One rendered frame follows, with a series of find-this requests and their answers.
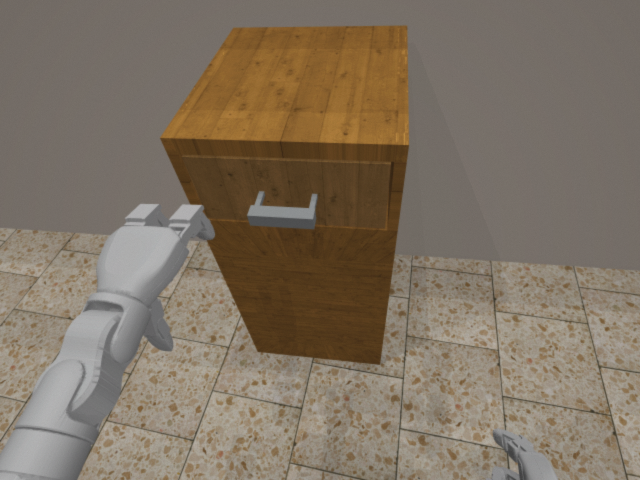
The left robot hand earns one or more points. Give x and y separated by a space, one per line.
141 258

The drawer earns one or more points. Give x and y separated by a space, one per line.
350 193

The right robot hand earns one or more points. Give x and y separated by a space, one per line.
532 465

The handle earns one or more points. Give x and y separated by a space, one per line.
286 217

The cabinet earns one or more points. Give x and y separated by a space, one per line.
332 93

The left robot forearm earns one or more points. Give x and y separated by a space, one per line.
54 434

